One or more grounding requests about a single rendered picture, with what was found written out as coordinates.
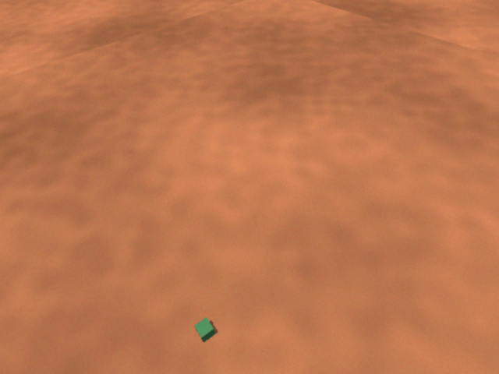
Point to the cube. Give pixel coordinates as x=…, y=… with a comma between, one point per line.
x=204, y=329

